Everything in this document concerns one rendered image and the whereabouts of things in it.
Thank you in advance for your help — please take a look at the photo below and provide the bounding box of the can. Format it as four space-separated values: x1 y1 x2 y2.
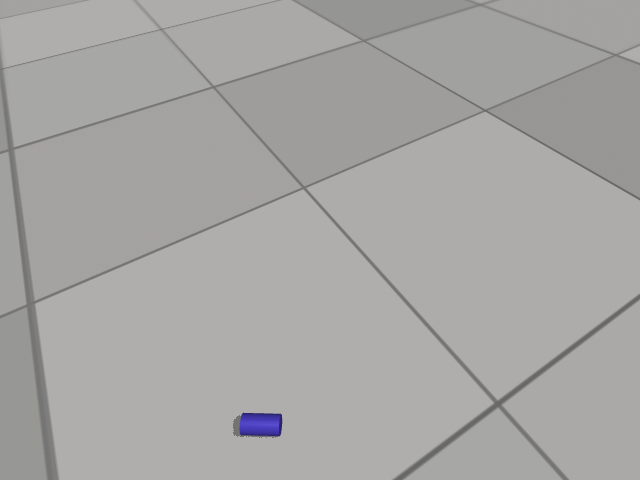
240 413 282 436

